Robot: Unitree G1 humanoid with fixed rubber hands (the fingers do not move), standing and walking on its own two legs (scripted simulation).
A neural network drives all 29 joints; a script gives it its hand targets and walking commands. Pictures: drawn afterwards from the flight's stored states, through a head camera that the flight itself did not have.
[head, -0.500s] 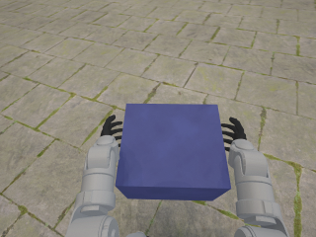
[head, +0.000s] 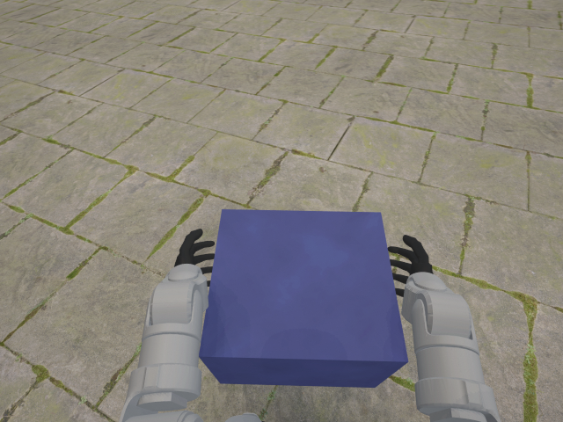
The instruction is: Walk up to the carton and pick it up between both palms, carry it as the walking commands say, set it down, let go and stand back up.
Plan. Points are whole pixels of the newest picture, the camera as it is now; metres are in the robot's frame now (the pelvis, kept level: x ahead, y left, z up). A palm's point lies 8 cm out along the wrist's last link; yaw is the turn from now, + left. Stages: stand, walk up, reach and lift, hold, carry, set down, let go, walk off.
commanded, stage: carry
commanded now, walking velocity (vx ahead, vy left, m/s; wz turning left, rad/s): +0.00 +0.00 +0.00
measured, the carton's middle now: (299, 299) +0.32 +0.01 -0.05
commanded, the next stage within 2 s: hold in 0.18 s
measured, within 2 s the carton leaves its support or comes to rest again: neither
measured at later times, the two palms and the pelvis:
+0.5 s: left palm (200, 251) +0.34 +0.15 +0.07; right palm (437, 293) +0.27 -0.18 +0.05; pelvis +0.01 +0.03 +0.01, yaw -8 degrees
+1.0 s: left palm (183, 257) +0.34 +0.19 +0.04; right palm (408, 280) +0.30 -0.15 +0.05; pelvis +0.02 +0.06 +0.01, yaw -11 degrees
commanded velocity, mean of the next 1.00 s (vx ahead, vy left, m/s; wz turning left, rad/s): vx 0.00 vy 0.00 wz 0.00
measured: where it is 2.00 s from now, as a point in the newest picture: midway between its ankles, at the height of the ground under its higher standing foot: outside the picture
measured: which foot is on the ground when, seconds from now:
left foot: down 0.00-1.00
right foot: down 0.00-1.00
